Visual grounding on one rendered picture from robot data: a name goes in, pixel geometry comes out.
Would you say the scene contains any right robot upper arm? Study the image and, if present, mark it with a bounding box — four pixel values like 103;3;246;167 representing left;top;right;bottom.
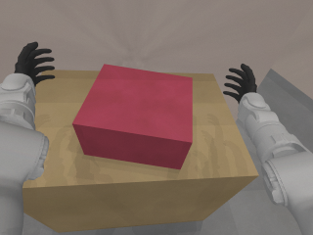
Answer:
261;151;313;235

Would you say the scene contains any robot left forearm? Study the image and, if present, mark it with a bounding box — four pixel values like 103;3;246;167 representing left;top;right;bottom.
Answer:
0;72;36;130

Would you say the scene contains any robot right forearm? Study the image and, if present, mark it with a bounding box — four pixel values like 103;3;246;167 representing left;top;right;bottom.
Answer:
237;92;313;164

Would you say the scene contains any carton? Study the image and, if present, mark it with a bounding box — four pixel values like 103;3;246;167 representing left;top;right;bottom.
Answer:
72;64;193;170

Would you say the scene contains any left robot hand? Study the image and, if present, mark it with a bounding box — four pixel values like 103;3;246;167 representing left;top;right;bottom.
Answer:
14;41;55;87

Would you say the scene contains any left robot upper arm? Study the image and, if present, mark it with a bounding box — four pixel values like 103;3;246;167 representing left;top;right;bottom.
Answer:
0;120;50;235

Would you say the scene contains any pedestal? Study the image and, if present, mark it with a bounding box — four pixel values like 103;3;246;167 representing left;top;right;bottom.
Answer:
22;70;259;233

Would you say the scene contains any right robot hand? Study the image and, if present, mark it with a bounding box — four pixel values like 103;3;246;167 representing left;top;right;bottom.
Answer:
223;64;257;104

